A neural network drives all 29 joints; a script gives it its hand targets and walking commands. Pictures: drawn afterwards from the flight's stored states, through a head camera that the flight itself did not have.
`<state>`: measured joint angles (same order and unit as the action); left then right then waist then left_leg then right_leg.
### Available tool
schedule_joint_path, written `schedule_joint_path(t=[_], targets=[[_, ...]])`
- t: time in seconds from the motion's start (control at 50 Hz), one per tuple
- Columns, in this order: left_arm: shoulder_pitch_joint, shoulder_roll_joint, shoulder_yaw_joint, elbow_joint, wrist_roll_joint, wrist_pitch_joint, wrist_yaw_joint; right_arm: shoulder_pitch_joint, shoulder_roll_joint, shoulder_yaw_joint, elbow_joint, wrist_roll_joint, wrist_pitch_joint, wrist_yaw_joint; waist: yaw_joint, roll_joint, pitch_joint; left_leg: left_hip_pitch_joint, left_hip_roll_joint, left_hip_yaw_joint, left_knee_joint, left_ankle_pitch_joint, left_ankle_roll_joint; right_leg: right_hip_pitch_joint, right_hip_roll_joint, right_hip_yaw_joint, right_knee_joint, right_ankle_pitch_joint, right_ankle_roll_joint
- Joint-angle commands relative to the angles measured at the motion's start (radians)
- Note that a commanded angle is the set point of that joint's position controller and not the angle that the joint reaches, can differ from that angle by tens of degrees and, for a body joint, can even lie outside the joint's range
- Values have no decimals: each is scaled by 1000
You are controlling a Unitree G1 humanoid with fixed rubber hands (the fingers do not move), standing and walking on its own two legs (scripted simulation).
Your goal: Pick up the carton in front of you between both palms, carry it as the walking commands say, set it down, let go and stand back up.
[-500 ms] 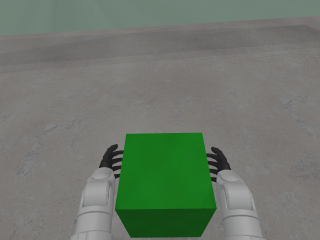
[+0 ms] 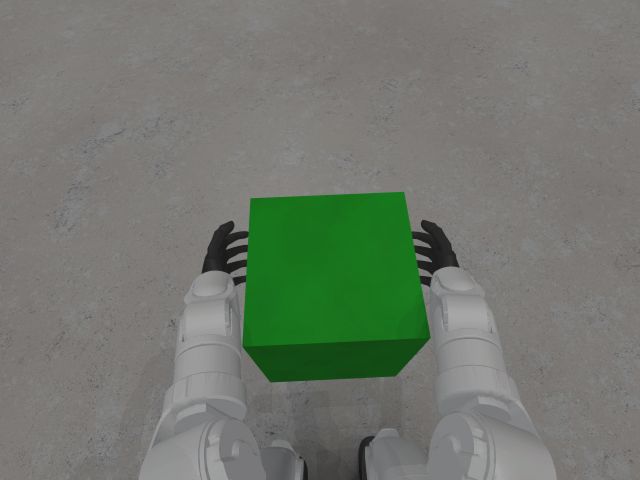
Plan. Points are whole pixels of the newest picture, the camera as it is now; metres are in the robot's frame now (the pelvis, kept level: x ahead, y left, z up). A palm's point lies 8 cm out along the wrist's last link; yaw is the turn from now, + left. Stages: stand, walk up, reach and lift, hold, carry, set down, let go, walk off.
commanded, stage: set down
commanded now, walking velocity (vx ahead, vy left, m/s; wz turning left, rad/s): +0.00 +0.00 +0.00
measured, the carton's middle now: (330, 296) +0.38 +0.00 -0.10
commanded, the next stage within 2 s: none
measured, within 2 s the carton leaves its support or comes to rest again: rests again in 1.86 s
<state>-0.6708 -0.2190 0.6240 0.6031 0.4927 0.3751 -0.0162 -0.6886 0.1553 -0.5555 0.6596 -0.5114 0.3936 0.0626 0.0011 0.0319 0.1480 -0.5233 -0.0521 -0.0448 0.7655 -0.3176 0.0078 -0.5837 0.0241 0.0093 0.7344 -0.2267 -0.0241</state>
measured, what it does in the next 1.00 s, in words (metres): lowers itself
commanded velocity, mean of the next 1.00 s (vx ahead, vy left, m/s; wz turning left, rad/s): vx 0.00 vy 0.00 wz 0.00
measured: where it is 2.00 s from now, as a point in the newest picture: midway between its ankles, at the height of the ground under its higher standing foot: outside the picture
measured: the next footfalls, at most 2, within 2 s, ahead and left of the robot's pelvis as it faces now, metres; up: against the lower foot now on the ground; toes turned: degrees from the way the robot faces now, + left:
none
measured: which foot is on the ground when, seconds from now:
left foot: down 0.00-1.00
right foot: down 0.00-1.00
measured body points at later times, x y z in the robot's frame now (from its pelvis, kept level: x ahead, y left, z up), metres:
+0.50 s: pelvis +0.00 -0.01 -0.13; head +0.23 -0.03 +0.26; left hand +0.43 +0.12 -0.20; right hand +0.44 -0.18 -0.22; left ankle +0.05 +0.11 -0.71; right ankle +0.09 -0.10 -0.71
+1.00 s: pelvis -0.04 -0.01 -0.26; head +0.26 -0.05 +0.07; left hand +0.46 +0.10 -0.37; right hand +0.47 -0.20 -0.38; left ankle +0.04 +0.11 -0.71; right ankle +0.09 -0.10 -0.71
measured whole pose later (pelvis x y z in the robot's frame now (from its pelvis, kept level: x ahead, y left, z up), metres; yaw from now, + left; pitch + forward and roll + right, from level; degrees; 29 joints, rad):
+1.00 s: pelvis -0.04 -0.01 -0.26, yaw +4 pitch +43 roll +4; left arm -1.01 -0.12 0.50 0.63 0.14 0.21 0.18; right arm -1.10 -0.17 -0.33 0.81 -0.17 0.26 0.02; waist -0.05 0.07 -0.03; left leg -1.99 -0.10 0.02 1.82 -0.58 -0.02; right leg -2.08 0.01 0.02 1.79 -0.46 -0.03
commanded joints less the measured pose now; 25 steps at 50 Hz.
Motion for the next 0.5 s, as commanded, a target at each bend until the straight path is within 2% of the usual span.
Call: schedule_joint_path(t=[0.0, 0.06, 0.1, 0.16, 0.2, 0.24, 0.34, 0.4, 0.48], targets=[[-418, -638, -381, 61, -154, -130, -115, -395, 564, 325, 22, 136, -149, 116, -34, -11, -484, -167, -67, -27, -43, 72, -5, 143, 77, 48, 31, 87, -15], [-429, -725, -529, 61, -224, -230, -111, -448, 658, 485, 5, 216, -239, 121, -24, -28, -702, -278, -79, -24, 63, 154, -17, 136, 77, 59, 141, 214, -3], [-460, -777, -642, 14, -275, -275, -103, -485, 722, 604, -40, 277, -281, 121, -18, -44, -901, -349, -91, -19, 137, 222, -26, 161, 79, 68, 220, 327, 6], [-469, -785, -780, -89, -356, -297, -82, -511, 744, 751, -159, 364, -300, 112, -8, -68, -1235, -439, -107, -10, 238, 313, -38, 236, 81, 79, 340, 513, 14], [-447, -775, -827, -126, -384, -289, -62, -484, 730, 804, -188, 398, -289, 104, -9, -81, -1332, -511, -114, -3, 284, 317, -45, 225, 79, 87, 391, 562, 18], [-421, -772, -833, -125, -388, -270, -54, -454, 717, 807, -175, 401, -270, 101, -14, -86, -1307, -592, -121, 5, 315, 262, -48, 149, 82, 86, 414, 508, 25], [-445, -823, -786, -53, -369, -209, -75, -458, 730, 745, -80, 376, -215, 119, -30, -61, -1105, -728, -126, 17, 381, 103, -45, -166, 97, 65, 439, 233, 27], [-478, -822, -738, -5, -360, -189, -82, -478, 719, 689, -24, 352, -196, 129, -44, -53, -1048, -822, -130, 22, 426, 55, -43, -271, 100, 63, 477, 177, 19], [-537, -808, -697, 32, -355, -191, -70, -527, 687, 643, 18, 339, -195, 133, -55, -43, -1067, -912, -141, 30, 501, 45, -45, -371, 105, 55, 549, 168, 15]])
